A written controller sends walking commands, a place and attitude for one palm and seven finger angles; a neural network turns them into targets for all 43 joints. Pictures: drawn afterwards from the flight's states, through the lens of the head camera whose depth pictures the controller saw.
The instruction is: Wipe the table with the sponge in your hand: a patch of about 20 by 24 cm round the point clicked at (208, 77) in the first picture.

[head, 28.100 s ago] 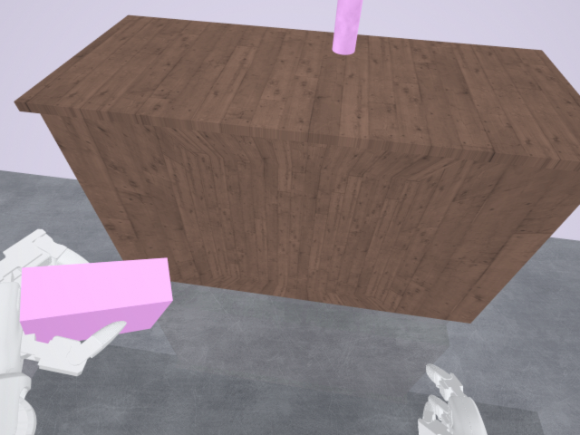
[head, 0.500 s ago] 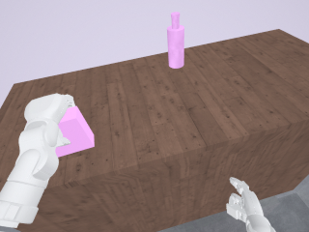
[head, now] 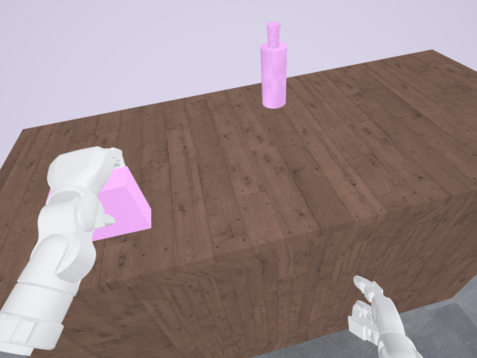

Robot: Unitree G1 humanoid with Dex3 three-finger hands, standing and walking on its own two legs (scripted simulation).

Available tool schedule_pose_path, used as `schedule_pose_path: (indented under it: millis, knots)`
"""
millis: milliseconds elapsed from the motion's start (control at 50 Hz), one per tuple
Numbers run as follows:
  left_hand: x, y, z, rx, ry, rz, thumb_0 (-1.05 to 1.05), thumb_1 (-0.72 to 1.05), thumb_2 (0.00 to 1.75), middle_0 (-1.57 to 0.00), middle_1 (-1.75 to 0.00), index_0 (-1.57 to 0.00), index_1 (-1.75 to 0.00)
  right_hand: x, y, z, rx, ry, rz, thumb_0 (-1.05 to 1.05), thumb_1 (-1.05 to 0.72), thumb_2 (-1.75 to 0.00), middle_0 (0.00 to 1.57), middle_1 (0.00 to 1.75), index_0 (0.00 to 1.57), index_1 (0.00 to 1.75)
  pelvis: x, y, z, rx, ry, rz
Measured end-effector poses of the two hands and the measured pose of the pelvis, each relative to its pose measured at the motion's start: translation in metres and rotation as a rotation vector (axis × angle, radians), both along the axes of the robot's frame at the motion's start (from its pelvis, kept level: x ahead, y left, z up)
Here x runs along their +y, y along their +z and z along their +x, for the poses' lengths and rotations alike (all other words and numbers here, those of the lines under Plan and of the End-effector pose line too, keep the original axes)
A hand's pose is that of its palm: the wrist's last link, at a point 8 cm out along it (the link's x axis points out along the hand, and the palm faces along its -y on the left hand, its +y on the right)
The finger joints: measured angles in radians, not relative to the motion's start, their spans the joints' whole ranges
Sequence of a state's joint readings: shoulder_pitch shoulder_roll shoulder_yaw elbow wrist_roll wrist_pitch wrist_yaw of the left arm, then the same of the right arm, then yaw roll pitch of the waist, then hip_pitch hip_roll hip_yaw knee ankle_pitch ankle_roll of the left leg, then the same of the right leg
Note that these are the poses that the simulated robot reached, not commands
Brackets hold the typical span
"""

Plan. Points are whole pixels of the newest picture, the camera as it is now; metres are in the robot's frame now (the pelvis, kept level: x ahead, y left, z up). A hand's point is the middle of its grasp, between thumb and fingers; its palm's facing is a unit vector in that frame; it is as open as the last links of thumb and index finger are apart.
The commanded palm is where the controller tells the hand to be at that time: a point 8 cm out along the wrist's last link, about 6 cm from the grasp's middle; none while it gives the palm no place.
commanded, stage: wipe forward along the first lane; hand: left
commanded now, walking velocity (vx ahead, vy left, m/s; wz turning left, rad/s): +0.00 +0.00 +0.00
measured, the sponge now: (109, 213) +0.30 +0.29 +0.10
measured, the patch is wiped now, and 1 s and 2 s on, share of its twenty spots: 0.20 0.35 0.55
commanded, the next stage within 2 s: slide across to the middle lane in 1.68 s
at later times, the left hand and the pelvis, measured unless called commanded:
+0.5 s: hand (102, 177) +0.34 +0.30 +0.15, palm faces -0.05 -0.02 -1.00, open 9.3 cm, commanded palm +0.33 +0.30 +0.19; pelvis +0.00 -0.01 +0.00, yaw +1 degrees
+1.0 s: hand (105, 161) +0.38 +0.32 +0.15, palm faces -0.14 +0.03 -0.99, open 9.3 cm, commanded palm +0.38 +0.32 +0.18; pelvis -0.02 -0.01 -0.01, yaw -1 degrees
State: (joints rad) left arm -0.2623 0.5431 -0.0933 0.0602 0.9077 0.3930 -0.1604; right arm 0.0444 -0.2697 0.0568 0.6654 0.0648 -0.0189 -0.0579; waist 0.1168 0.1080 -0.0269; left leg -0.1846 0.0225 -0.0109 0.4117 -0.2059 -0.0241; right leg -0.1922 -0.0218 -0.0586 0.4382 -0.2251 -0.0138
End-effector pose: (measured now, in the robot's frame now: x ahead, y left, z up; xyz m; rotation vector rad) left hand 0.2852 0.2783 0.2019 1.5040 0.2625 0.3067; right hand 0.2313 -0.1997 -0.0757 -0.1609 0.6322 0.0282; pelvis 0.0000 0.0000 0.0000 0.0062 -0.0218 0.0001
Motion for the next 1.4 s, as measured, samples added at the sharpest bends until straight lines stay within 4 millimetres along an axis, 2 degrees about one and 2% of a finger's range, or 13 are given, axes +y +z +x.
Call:
schedule_pose_path:
  millis: [180, 360, 500, 700, 820, 940, 1060, 1400]
  knots:
    - [0.003, 0.001, 0.012, 0.031, 0.017, 0.01, -0.01, -0.47, 1.07, -0.86, -1.4, -0.85, -1.4, -0.012, -0.006, -0.007, 0.035, -0.017, -0.022, 0.01, -0.9, -0.89, 0.2, 0.3, 0.2, 0.3, -0.005, 0.0, 0.001, 0.004, 0.01, -0.002]
    - [0.007, 0.001, 0.024, 0.062, 0.011, 0.009, 0.0, -0.48, 1.07, -0.87, -1.39, -0.86, -1.39, -0.033, -0.015, -0.031, 0.09, -0.069, -0.042, 0.01, -0.9, -0.89, 0.2, 0.3, 0.2, 0.3, -0.009, -0.001, 0.0, 0.008, 0.009, -0.003]
    - [0.012, 0.002, 0.038, 0.087, 0.015, 0.018, 0.01, -0.49, 1.09, -0.87, -1.38, -0.86, -1.39, -0.051, -0.024, -0.059, 0.154, -0.117, -0.07, 0.01, -0.9, -0.89, 0.2, 0.3, 0.2, 0.3, -0.013, -0.001, -0.005, 0.014, 0.009, -0.004]
    - [0.02, 0.001, 0.065, 0.154, 0.009, 0.049, 0.02, -0.51, 1.11, -0.87, -1.37, -0.86, -1.4, -0.074, -0.039, -0.11, 0.264, -0.207, -0.093, 0.01, -0.9, -0.89, 0.2, 0.3, 0.2, 0.3, -0.014, -0.003, -0.011, 0.051, -0.003, -0.004]
    - [0.026, 0.001, 0.074, 0.162, -0.002, 0.045, 0.01, -0.53, 1.13, -0.88, -1.36, -0.87, -1.4, -0.082, -0.048, -0.139, 0.336, -0.252, -0.101, 0.01, -0.9, -0.89, 0.2, 0.3, 0.2, 0.3, -0.014, -0.004, -0.012, 0.07, -0.012, -0.004]
    - [0.03, 0.0, 0.083, 0.172, -0.002, 0.058, 0.01, -0.54, 1.14, -0.88, -1.36, -0.87, -1.4, -0.085, -0.054, -0.159, 0.391, -0.278, -0.104, 0.01, -0.9, -0.89, 0.2, 0.3, 0.2, 0.3, -0.013, -0.005, -0.015, 0.091, -0.015, -0.004]
    - [0.032, 0.0, 0.09, 0.177, -0.004, 0.072, 0.01, -0.55, 1.15, -0.88, -1.36, -0.88, -1.41, -0.084, -0.056, -0.17, 0.416, -0.297, -0.1, 0.01, -0.9, -0.89, 0.2, 0.3, 0.2, 0.3, -0.011, -0.006, -0.016, 0.11, -0.019, -0.004]
    - [0.046, 0.001, 0.12, 0.192, 0.022, 0.067, 0.02, -0.56, 1.16, -0.88, -1.35, -0.87, -1.42, -0.08, -0.052, -0.181, 0.45, -0.32, -0.125, 0.0, -0.9, -0.89, 0.2, 0.3, 0.2, 0.3, -0.003, -0.007, -0.014, 0.156, -0.023, -0.011]
